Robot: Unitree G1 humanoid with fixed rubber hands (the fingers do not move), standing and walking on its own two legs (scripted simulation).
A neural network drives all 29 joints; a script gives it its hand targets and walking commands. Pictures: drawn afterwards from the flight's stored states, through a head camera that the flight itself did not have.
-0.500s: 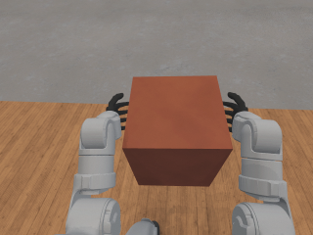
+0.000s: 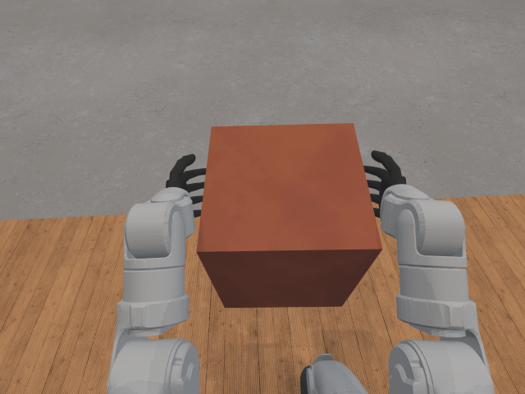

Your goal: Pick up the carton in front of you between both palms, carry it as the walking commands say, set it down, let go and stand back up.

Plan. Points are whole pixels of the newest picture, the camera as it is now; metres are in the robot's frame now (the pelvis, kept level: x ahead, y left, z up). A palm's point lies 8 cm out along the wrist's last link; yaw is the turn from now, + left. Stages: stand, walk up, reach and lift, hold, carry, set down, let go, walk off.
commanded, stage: carry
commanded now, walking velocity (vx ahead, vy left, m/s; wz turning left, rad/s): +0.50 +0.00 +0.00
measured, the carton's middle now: (282, 224) +0.37 -0.02 +0.03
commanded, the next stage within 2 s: none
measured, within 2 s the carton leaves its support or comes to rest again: neither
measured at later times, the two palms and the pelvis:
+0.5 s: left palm (195, 103) +0.63 +0.13 +0.08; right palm (341, 94) +0.65 -0.17 +0.08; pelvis +0.28 -0.03 -0.03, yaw +0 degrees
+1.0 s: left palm (207, 51) +0.92 +0.13 +0.04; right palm (319, 49) +0.90 -0.16 +0.05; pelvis +0.56 +0.01 -0.05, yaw -1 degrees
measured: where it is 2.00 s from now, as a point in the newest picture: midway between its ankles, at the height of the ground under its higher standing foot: (267, 190)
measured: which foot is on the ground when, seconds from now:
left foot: down 0.00-0.12, up 0.14-0.64, down 0.66-1.00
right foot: up 0.00-0.10, down 0.12-0.66, up 0.68-1.00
